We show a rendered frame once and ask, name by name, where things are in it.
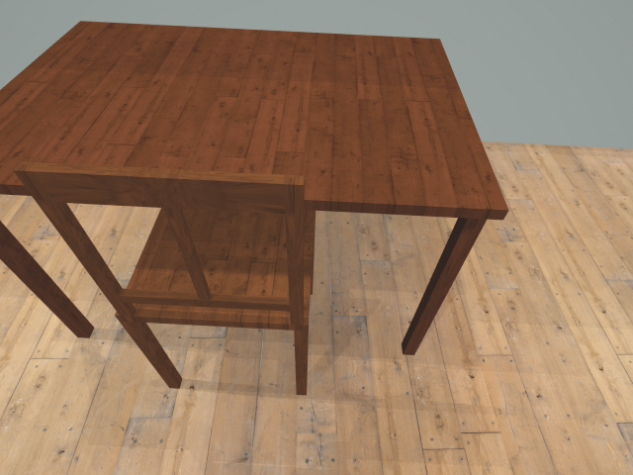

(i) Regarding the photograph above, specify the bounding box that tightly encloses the chair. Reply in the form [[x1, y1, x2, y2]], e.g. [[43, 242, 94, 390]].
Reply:
[[13, 161, 316, 396]]

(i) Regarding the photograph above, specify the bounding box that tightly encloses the table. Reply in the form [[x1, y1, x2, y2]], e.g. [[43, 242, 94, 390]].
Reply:
[[0, 21, 509, 355]]

